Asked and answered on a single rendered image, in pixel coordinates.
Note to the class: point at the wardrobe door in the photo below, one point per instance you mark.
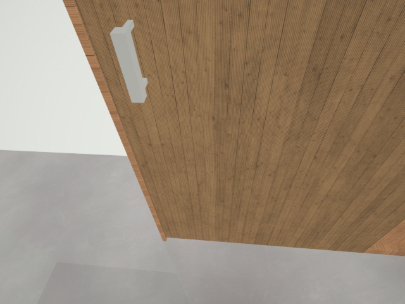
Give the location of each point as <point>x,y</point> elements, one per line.
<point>270,122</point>
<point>396,236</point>

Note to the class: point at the handle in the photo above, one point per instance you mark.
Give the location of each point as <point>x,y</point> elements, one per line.
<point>127,57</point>

